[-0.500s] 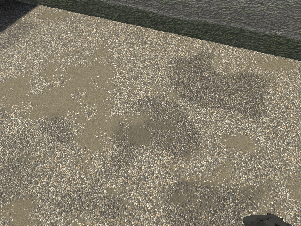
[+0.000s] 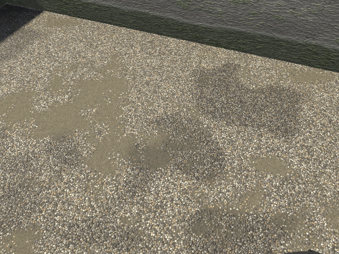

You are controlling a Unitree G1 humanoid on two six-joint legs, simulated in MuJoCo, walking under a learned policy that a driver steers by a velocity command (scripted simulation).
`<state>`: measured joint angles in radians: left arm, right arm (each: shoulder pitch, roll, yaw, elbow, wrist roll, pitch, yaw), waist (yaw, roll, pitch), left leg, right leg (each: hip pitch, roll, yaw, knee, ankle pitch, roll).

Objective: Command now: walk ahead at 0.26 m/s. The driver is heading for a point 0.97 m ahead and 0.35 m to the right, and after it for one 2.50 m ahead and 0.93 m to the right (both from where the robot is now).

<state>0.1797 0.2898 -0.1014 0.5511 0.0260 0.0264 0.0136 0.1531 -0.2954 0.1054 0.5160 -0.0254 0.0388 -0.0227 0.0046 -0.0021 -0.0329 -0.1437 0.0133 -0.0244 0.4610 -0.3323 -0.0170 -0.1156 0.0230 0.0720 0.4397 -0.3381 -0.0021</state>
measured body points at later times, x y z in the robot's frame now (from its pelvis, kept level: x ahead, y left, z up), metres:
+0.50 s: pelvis +0.00 -0.01 +0.01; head +0.01 -0.01 +0.46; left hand +0.13 +0.24 -0.10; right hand +0.11 -0.27 -0.10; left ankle -0.06 +0.13 -0.74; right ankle -0.07 -0.13 -0.74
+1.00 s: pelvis -0.01 -0.01 +0.01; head +0.00 -0.01 +0.46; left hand +0.05 +0.25 -0.12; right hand +0.08 -0.27 -0.11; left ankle -0.06 +0.13 -0.74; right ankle -0.07 -0.13 -0.74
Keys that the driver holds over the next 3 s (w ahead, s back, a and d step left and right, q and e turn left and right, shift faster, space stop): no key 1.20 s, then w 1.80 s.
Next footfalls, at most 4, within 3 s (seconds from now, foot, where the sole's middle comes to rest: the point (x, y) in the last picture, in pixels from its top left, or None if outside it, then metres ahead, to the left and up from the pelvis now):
none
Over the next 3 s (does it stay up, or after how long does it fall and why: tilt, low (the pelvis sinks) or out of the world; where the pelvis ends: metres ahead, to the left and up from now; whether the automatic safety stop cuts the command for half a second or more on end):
stays up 0.00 0.00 0.00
